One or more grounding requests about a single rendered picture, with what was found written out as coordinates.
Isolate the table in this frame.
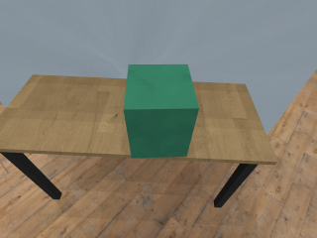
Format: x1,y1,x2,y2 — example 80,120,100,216
0,74,278,208

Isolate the carton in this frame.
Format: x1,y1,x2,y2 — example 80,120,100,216
123,64,199,159

